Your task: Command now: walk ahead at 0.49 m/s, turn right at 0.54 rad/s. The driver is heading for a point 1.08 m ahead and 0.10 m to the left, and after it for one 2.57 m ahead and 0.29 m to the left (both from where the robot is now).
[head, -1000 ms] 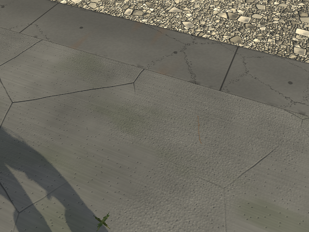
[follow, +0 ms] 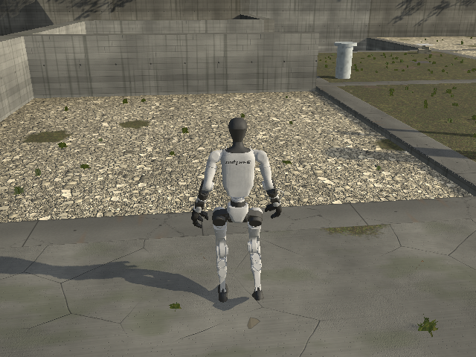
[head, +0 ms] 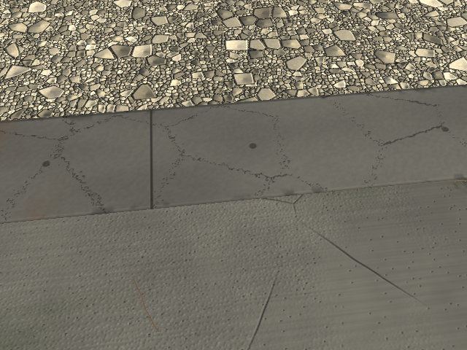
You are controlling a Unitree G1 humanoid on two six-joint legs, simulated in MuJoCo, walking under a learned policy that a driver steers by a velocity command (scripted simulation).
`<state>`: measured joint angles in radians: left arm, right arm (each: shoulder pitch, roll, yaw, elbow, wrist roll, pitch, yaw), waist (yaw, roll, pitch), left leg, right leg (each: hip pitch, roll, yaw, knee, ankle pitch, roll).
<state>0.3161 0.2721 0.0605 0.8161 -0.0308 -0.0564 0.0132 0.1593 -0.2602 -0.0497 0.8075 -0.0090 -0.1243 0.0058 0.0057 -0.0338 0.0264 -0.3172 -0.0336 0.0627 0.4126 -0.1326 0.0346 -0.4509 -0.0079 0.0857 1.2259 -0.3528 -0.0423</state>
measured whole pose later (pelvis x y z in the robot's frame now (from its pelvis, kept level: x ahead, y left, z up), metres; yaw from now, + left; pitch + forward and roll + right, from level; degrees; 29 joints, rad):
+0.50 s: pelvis +0.26 -0.07 +0.00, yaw +1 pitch +2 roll +0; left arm 0.21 0.24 0.05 0.73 0.01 -0.10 -0.02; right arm 0.30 -0.29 -0.05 0.90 0.04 -0.08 0.01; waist -0.01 0.04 0.02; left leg -0.48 0.06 -0.04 1.18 -0.34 0.02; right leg -0.32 -0.01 -0.10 0.47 -0.19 -0.04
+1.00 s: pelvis +0.52 +0.01 -0.01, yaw +18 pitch +2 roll -1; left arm 0.25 0.28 0.06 0.81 -0.02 -0.11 0.01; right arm 0.16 -0.28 -0.08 0.73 0.02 -0.05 0.04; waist 0.01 0.00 0.06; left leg -0.44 -0.07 0.04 0.60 -0.20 0.10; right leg -0.33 -0.06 0.00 1.23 -0.44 0.01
